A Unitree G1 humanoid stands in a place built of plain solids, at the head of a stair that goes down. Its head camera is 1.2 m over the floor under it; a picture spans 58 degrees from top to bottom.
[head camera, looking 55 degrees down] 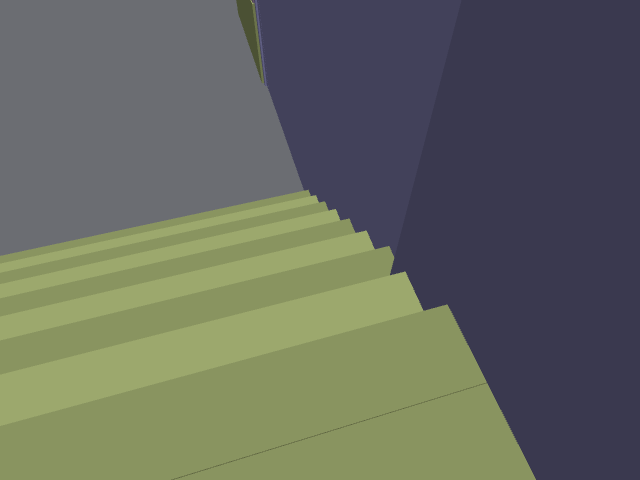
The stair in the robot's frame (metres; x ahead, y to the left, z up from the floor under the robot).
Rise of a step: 0.21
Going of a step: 0.25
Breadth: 3.19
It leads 16 degrees to the left of straight ahead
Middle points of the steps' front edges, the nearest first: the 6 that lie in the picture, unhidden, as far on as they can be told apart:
0.90 1.29 -0.62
1.14 1.35 -0.83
1.38 1.42 -1.03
1.62 1.49 -1.24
1.86 1.56 -1.45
2.10 1.63 -1.65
